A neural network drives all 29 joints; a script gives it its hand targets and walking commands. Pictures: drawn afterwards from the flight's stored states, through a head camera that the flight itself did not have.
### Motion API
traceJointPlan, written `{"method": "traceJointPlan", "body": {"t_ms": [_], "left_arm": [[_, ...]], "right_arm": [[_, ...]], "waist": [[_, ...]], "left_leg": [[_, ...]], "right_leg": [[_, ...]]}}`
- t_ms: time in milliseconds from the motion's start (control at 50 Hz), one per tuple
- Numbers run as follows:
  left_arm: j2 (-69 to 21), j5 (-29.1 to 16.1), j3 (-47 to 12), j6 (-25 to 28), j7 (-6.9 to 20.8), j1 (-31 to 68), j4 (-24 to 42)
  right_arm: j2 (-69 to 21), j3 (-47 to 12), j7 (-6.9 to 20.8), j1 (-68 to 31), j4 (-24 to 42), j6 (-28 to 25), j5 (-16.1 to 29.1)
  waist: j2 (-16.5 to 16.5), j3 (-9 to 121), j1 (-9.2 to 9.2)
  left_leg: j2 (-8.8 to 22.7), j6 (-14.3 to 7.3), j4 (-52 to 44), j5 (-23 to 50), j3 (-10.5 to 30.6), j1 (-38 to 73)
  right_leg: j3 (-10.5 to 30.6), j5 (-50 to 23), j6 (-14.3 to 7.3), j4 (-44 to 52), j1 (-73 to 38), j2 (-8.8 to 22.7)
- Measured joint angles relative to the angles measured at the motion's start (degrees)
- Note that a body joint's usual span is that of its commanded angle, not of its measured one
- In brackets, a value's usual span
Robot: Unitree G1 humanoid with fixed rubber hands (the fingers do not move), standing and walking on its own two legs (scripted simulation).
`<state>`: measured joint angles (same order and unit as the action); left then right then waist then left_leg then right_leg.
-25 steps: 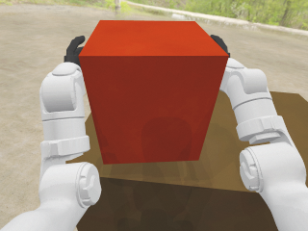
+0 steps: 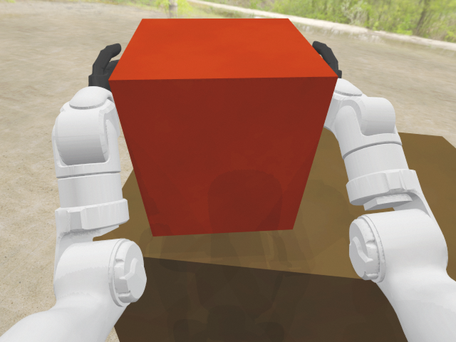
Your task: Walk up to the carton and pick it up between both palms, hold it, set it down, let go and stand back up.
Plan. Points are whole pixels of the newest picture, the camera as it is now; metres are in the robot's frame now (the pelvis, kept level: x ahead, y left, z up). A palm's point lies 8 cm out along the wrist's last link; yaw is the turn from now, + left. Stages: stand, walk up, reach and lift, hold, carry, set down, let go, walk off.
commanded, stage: set down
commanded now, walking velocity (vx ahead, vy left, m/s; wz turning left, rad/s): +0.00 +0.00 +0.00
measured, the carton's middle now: (220, 127) +0.38 +0.00 +0.26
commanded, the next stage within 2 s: none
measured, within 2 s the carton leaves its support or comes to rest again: neither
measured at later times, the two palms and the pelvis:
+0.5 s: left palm (116, 123) +0.40 +0.17 +0.25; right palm (303, 139) +0.40 -0.16 +0.23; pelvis +0.02 -0.01 +0.00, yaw +2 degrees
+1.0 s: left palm (125, 109) +0.42 +0.16 +0.27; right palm (308, 125) +0.42 -0.17 +0.25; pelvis +0.02 +0.00 +0.00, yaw +2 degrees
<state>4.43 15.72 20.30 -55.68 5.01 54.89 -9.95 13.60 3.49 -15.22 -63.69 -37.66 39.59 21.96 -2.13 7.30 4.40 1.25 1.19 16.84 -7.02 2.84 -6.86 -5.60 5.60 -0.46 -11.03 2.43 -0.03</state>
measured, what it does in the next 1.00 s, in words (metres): stands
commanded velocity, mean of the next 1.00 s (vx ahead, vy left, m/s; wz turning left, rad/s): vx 0.00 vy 0.00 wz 0.00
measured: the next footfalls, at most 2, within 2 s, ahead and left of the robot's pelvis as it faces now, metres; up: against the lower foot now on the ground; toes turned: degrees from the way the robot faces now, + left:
none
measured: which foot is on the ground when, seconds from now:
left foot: down 0.00-1.00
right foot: down 0.00-1.00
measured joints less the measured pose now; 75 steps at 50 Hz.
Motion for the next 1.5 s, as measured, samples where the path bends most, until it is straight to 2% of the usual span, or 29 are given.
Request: {"method": "traceJointPlan", "body": {"t_ms": [80, 180, 260, 320, 380, 460, 520, 560, 660, 780, 900, 1140, 1260, 1380, 1500], "left_arm": [[-0.2, 0.6, 1.7, 3.0, 0.4, 1.9, 0.6], [0.1, 3.5, 4.5, 8.3, 3.5, 6.5, -4.0], [0.7, 4.8, 4.6, 10.6, 5.4, 7.8, -8.1], [1.0, 4.3, 3.1, 11.8, 5.8, 6.1, -8.7], [1.0, 3.0, 0.9, 13.2, 5.1, 1.7, -5.8], [0.4, -0.4, -2.1, 14.4, 4.0, -7.3, 4.4], [-1.0, -1.8, -3.8, 14.8, 2.5, -12.4, 11.9], [-1.9, -1.7, -4.7, 14.7, 1.4, -13.2, 14.0], [-2.4, -0.1, -6.1, 13.2, -0.6, -8.9, 10.1], [-2.7, 0.7, -5.2, 13.1, -1.6, -3.8, 3.9], [-3.5, 1.2, -3.4, 15.4, -1.8, -2.8, 1.5], [-1.9, 1.5, -2.3, 18.8, -0.3, -5.2, -6.4], [-1.3, -0.2, -3.6, 23.0, -1.9, -6.1, -11.3], [-1.1, -0.9, -4.1, 26.2, -3.3, -2.0, -17.0], [-1.3, -0.2, -3.0, 27.4, -4.1, 3.5, -23.4]], "right_arm": [[-1.7, 2.9, 1.4, -0.1, 1.8, -3.1, -3.7], [-4.3, 6.7, 3.3, 0.3, 1.6, -8.3, -9.5], [-5.4, 7.2, 4.0, 2.8, 0.2, -11.6, -11.4], [-6.3, 6.6, 3.8, 6.2, 0.8, -13.7, -11.6], [-7.7, 5.3, 2.6, 11.0, 4.3, -15.4, -10.9], [-9.2, 3.0, 0.9, 18.9, 13.6, -17.3, -9.9], [-9.1, 1.7, 0.9, 23.1, 19.7, -18.3, -9.8], [-8.1, 1.3, 1.3, 24.0, 20.9, -19.0, -9.4], [-6.3, 2.7, 3.3, 21.6, 16.2, -19.8, -9.4], [-5.3, 4.8, 5.3, 17.0, 10.0, -20.0, -10.9], [-4.9, 5.2, 6.4, 14.6, 6.9, -21.4, -13.5], [-7.4, 7.9, 7.2, 12.3, -0.5, -24.0, -16.9], [-8.9, 11.6, 8.7, 12.4, -4.1, -27.3, -20.8], [-8.9, 16.2, 10.4, 11.0, -7.1, -30.8, -24.6], [-7.1, 19.2, 12.2, 7.4, -10.7, -30.6, -27.4]], "waist": [[-0.4, -1.4, 0.4], [-1.3, -2.7, 0.61], [-1.6, -3.6, -0.08], [-1.7, -5.1, -0.57], [-1.9, -7.4, -0.48], [-2.5, -8.9, 0.62], [-2.8, -8.8, 1.69], [-2.8, -9.2, 2.33], [-2.3, -10.3, 2.71], [-0.8, -11.4, 1.92], [-0.4, -11.1, 0.83], [-3.2, -10.2, 0.34], [-3.0, -8.3, 0.95], [-2.0, -6.9, 1.3], [-0.8, -6.5, 1.04]], "left_leg": [[0.2, 0.0, -0.1, 0.0, -0.4, 0.7], [0.2, 0.0, -1.0, 0.2, 0.0, 1.9], [0.0, 0.1, -1.5, 0.2, 0.6, 2.5], [-0.1, 0.1, -1.7, 0.0, 1.2, 3.1], [-0.1, 0.2, -1.7, -0.3, 1.7, 3.9], [0.0, 0.5, -1.5, -0.8, 2.0, 3.9], [-0.1, 0.5, -1.4, -1.0, 1.7, 3.5], [-0.1, 0.3, -1.1, -1.4, 1.6, 3.8], [-0.3, -0.3, -0.7, -2.1, 0.8, 5.4], [-0.7, -0.8, -1.0, -1.9, 0.0, 6.0], [-0.9, -0.8, -2.1, -1.3, 0.5, 6.6], [-0.9, -0.3, -2.0, -0.4, 2.0, 5.2], [-1.1, -0.4, -1.1, 0.0, 2.2, 1.3], [-1.1, -0.6, -0.6, 0.1, 1.7, -1.0], [-1.1, -0.8, -1.2, -0.2, 0.8, -0.6]], "right_leg": [[0.4, 0.0, -0.1, -0.1, -0.4, -0.2], [0.0, 0.3, -0.2, 0.1, -1.4, -0.2], [-0.6, 0.8, -0.2, 0.3, -2.2, 0.0], [-1.2, 0.8, -0.2, 1.2, -3.4, 0.0], [-1.7, 0.5, -0.2, 2.8, -5.1, -0.2], [-2.0, -0.4, -0.2, 5.3, -6.4, -0.4], [-1.8, -0.8, -0.1, 6.3, -6.5, -0.4], [-1.6, -0.7, 0.0, 6.5, -7.0, -0.4], [-0.8, 0.4, 0.6, 4.4, -7.4, 0.0], [-0.2, 1.1, 1.1, 2.7, -6.9, 0.6], [-0.6, 0.8, 1.1, 3.5, -7.6, 0.8], [-2.2, 0.2, 0.6, 3.9, -7.0, 0.5], [-2.4, -0.3, 0.7, 3.3, -3.3, 0.7], [-1.8, -0.8, 0.9, 3.3, -1.0, 0.8], [-1.0, -0.5, 1.0, 3.2, -0.7, 0.9]]}}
